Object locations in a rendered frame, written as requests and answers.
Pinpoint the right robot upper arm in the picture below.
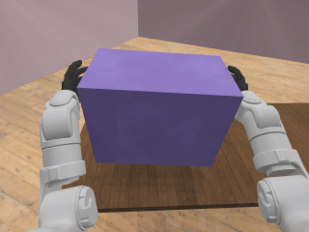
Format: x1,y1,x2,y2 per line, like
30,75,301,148
257,175,309,232

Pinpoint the left robot upper arm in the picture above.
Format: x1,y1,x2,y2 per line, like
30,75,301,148
26,185,98,232

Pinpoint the robot right hand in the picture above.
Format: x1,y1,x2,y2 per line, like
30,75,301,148
227,66,248,91

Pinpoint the table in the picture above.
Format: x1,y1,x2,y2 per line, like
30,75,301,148
62,102,309,213

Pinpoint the carton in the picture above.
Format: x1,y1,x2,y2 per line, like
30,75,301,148
76,48,244,167

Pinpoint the robot left hand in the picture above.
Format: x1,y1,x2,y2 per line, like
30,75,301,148
61,60,88,102

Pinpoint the robot left forearm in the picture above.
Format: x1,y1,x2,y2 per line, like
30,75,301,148
38,90,87,228

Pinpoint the robot right forearm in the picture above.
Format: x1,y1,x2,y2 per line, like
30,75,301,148
235,90,309,180

